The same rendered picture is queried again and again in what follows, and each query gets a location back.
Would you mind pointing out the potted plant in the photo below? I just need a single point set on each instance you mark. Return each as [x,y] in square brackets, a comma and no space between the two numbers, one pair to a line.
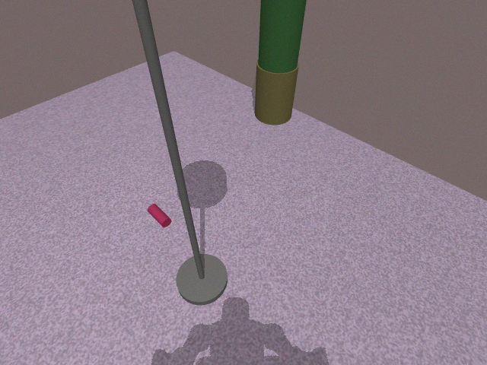
[281,23]

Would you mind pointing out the floor lamp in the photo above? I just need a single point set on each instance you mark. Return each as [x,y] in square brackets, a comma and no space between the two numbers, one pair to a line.
[201,279]

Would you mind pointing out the can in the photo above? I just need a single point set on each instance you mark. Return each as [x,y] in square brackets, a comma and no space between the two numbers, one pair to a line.
[159,215]

